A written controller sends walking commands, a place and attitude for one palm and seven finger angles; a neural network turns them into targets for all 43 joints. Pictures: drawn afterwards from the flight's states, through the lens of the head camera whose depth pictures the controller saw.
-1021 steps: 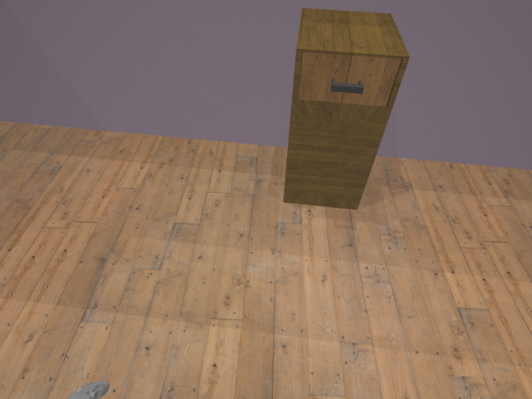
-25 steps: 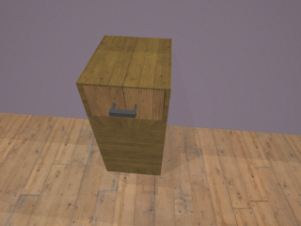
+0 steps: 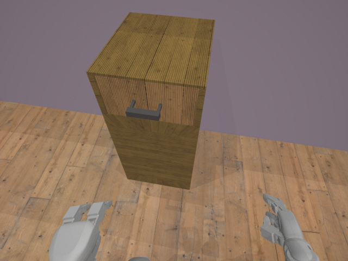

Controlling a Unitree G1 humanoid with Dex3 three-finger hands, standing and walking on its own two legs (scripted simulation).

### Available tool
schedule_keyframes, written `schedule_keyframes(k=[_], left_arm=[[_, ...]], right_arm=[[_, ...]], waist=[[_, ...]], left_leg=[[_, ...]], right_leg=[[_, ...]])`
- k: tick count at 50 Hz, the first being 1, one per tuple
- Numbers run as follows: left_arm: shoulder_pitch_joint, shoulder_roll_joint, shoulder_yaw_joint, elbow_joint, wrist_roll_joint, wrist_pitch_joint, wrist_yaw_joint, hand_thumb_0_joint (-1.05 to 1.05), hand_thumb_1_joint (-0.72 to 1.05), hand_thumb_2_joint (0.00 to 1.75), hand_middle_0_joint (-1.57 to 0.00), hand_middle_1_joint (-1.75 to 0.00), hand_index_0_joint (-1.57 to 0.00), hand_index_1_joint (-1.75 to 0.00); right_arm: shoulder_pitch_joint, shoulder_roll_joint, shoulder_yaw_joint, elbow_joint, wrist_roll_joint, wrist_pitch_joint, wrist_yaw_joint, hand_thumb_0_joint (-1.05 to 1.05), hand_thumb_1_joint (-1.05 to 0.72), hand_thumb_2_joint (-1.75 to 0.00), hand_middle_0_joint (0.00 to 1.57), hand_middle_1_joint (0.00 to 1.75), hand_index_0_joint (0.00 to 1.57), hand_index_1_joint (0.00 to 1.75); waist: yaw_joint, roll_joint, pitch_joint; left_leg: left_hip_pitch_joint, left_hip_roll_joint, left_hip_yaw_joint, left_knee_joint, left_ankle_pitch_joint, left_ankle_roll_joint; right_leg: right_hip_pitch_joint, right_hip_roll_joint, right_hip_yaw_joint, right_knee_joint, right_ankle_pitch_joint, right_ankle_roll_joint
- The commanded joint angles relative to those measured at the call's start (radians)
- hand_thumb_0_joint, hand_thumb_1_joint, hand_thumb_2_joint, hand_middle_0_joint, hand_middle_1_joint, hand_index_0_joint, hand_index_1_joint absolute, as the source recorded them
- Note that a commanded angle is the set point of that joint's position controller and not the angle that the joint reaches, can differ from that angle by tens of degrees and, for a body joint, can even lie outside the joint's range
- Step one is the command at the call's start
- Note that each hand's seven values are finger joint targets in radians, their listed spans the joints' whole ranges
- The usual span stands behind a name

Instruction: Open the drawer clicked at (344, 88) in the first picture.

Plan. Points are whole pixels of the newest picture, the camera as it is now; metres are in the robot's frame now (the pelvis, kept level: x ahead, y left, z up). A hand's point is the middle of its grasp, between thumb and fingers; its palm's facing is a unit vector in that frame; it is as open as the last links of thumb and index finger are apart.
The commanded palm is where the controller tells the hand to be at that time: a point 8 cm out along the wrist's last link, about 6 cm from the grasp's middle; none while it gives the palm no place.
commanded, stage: raise the hand with hooked fingers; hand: left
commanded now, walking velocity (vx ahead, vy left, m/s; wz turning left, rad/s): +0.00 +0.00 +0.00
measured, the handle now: (144, 109) +0.56 +0.20 -0.05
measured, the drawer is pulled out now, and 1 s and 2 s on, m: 0.00 0.00 0.00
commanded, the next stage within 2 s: move the hooked fingers above the handle in 1.42 s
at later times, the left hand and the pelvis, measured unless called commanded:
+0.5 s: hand (79, 182) +0.25 +0.26 +0.03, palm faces +0.00 -0.09 -1.00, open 11.9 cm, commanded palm +0.23 +0.26 +0.10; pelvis +0.04 +0.01 +0.00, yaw +1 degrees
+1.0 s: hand (71, 136) +0.32 +0.28 +0.10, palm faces +0.05 -0.07 -1.00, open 13.8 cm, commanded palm +0.29 +0.28 +0.16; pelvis +0.02 +0.03 +0.03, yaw +3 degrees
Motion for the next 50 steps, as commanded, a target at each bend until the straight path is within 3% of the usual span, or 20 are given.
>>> schedule_keyframes(k=[1, 3, 5, 7, 9, 10, 13, 15, 17, 19, 23, 28, 34, 38, 43, 50], left_arm=[[-0.241, 0.229, 0.18, -0.41, 0.034, -0.046, 0.129, 0.0, 0.32, 0.65, -0.24, -0.68, -0.24, -0.68], [-0.296, 0.245, 0.188, -0.445, 0.013, -0.082, 0.134, 0.0, 0.27, 0.63, -0.25, -0.7, -0.25, -0.7], [-0.305, 0.207, 0.163, -0.412, -0.015, -0.107, 0.126, 0.0, 0.22, 0.61, -0.25, -0.74, -0.25, -0.74], [-0.261, 0.21, 0.175, -0.36, -0.023, -0.112, 0.105, 0.0, 0.18, 0.59, -0.25, -0.76, -0.25, -0.76], [-0.154, 0.206, 0.183, -0.277, -0.031, -0.063, 0.068, 0.0, 0.13, 0.57, -0.25, -0.8, -0.25, -0.8], [-0.121, 0.205, 0.176, -0.265, -0.036, -0.024, 0.044, 0.0, 0.11, 0.56, -0.26, -0.81, -0.26, -0.81], [-0.047, 0.251, 0.198, -0.29, -0.051, 0.071, -0.013, 0.0, 0.04, 0.53, -0.26, -0.86, -0.26, -0.86], [-0.03, 0.276, 0.224, -0.304, -0.065, 0.094, -0.032, 0.0, -0.01, 0.51, -0.27, -0.88, -0.27, -0.88], [-0.066, 0.297, 0.244, -0.337, -0.07, 0.088, -0.039, 0.0, -0.06, 0.49, -0.27, -0.92, -0.27, -0.92], [-0.149, 0.319, 0.262, -0.382, -0.06, 0.068, -0.025, 0.0, -0.1, 0.47, -0.27, -0.94, -0.27, -0.94], [-0.235, 0.302, 0.259, -0.405, -0.065, 0.007, 0.004, 0.0, -0.2, 0.43, -0.28, -1.0, -0.28, -1.0], [-0.315, 0.278, 0.226, -0.347, -0.073, 0.019, -0.002, 0.0, -0.31, 0.38, -0.29, -1.08, -0.29, -1.08], [-0.445, 0.315, 0.195, -0.288, -0.074, 0.123, -0.084, 0.0, -0.45, 0.32, -0.3, -1.17, -0.3, -1.17], [-0.562, 0.351, 0.186, -0.26, -0.078, 0.146, -0.151, 0.0, -0.5, 0.3, -0.3, -1.2, -0.3, -1.2], [-0.733, 0.365, 0.163, -0.204, -0.085, 0.139, -0.225, 0.0, -0.5, 0.3, -0.3, -1.2, -0.3, -1.2], [-0.896, 0.392, 0.154, -0.144, -0.107, 0.09, -0.303, 0.0, -0.5, 0.3, -0.3, -1.2, -0.3, -1.2]], right_arm=[[-0.076, -0.051, -0.017, -0.127, -0.026, -0.014, -0.005, 0.0, -0.9, -0.9, 0.2, 0.3, 0.2, 0.3], [-0.066, -0.057, -0.018, -0.115, -0.035, -0.021, -0.01, 0.0, -0.9, -0.9, 0.2, 0.3, 0.2, 0.3], [-0.063, -0.063, -0.019, -0.105, -0.041, -0.028, -0.007, 0.0, -0.9, -0.9, 0.2, 0.3, 0.2, 0.3], [-0.068, -0.066, -0.018, -0.106, -0.046, -0.024, -0.002, 0.0, -0.9, -0.9, 0.2, 0.3, 0.2, 0.3], [-0.08, -0.073, -0.013, -0.111, -0.038, -0.003, 0.006, 0.0, -0.9, -0.9, 0.2, 0.3, 0.2, 0.3], [-0.078, -0.071, -0.01, -0.115, -0.027, 0.011, 0.008, 0.0, -0.9, -0.9, 0.2, 0.3, 0.2, 0.3], [-0.087, -0.066, 0.008, -0.141, 0.009, 0.028, 0.0, 0.0, -0.9, -0.9, 0.2, 0.3, 0.2, 0.3], [-0.098, -0.061, 0.022, -0.134, 0.019, 0.023, -0.007, 0.0, -0.9, -0.9, 0.2, 0.3, 0.2, 0.3], [-0.092, -0.063, 0.024, -0.123, 0.016, 0.02, -0.015, 0.0, -0.9, -0.9, 0.2, 0.3, 0.2, 0.3], [-0.095, -0.07, 0.023, -0.118, 0.007, 0.02, -0.024, 0.0, -0.9, -0.9, 0.2, 0.3, 0.2, 0.3], [-0.042, -0.067, -0.006, -0.085, -0.005, 0.011, -0.027, 0.0, -0.9, -0.9, 0.2, 0.3, 0.2, 0.3], [-0.032, -0.079, -0.03, -0.062, 0.007, 0.015, -0.023, 0.0, -0.9, -0.9, 0.2, 0.3, 0.2, 0.3], [-0.067, -0.09, -0.023, -0.069, 0.037, 0.035, -0.026, 0.0, -0.9, -0.9, 0.2, 0.3, 0.2, 0.3], [-0.071, -0.083, -0.007, -0.067, 0.045, 0.042, -0.036, 0.0, -0.9, -0.9, 0.2, 0.3, 0.2, 0.3], [-0.07, -0.078, 0.006, -0.057, 0.055, 0.057, -0.044, 0.0, -0.9, -0.9, 0.2, 0.3, 0.2, 0.3], [-0.058, -0.079, 0.015, -0.046, 0.058, 0.059, -0.051, 0.0, -0.9, -0.9, 0.2, 0.3, 0.2, 0.3]], waist=[[-0.041, 0.177, -0.336], [-0.076, 0.163, -0.33], [-0.112, 0.072, -0.262], [-0.103, 0.004, -0.247], [-0.075, -0.041, -0.242], [-0.055, -0.065, -0.271], [-0.009, -0.064, -0.298], [0.001, -0.053, -0.296], [-0.006, -0.059, -0.277], [-0.017, -0.011, -0.264], [-0.047, 0.095, -0.284], [-0.062, 0.108, -0.274], [-0.045, 0.086, -0.242], [-0.043, 0.076, -0.216], [-0.055, 0.105, -0.169], [-0.058, 0.12, -0.188]], left_leg=[[0.165, -0.075, -0.057, 0.096, 0.252, 0.046], [0.164, -0.075, -0.068, 0.152, 0.233, 0.052], [0.112, -0.072, -0.084, 0.177, 0.201, 0.058], [0.043, -0.072, -0.082, 0.174, 0.187, 0.061], [0.005, -0.073, -0.077, 0.138, 0.217, 0.06], [-0.007, -0.074, -0.064, 0.11, 0.228, 0.057], [0.007, -0.069, -0.048, 0.031, 0.273, 0.048], [0.023, -0.064, -0.041, 0.004, 0.308, 0.044], [0.034, -0.059, -0.041, -0.018, 0.318, 0.045], [0.061, -0.053, -0.044, -0.032, 0.316, 0.048], [0.169, -0.048, -0.048, -0.033, 0.388, 0.047], [0.216, -0.036, -0.055, -0.05, 0.428, 0.043], [0.247, -0.023, -0.059, -0.125, 0.452, 0.04], [0.279, -0.023, -0.056, -0.17, 0.463, 0.042], [0.316, -0.024, -0.052, -0.22, 0.436, 0.038], [0.346, -0.033, -0.052, -0.265, 0.396, 0.038]], right_leg=[[-0.038, 0.017, 0.13, -0.072, 0.223, -0.05], [-0.107, 0.011, 0.132, -0.067, 0.203, -0.043], [-0.149, 0.014, 0.113, -0.065, 0.194, -0.031], [-0.096, 0.011, 0.1, -0.062, 0.239, -0.022], [-0.005, 0.015, 0.091, -0.065, 0.343, -0.018], [0.063, 0.01, 0.08, -0.065, 0.389, -0.011], [0.229, 0.008, 0.06, -0.081, 0.497, -0.006], [0.28, 0.001, 0.061, -0.088, 0.563, -0.001], [0.305, -0.006, 0.054, -0.103, 0.6, 0.005], [0.292, -0.007, 0.05, -0.122, 0.572, -0.001], [0.235, -0.004, 0.018, -0.135, 0.534, -0.005], [0.2, 0.006, -0.034, -0.149, 0.454, -0.005], [0.259, 0.009, -0.058, -0.193, 0.408, -0.006], [0.307, 0.01, -0.065, -0.23, 0.411, -0.005], [0.322, 0.015, -0.068, -0.284, 0.376, -0.006], [0.369, 0.016, -0.071, -0.334, 0.343, -0.009]])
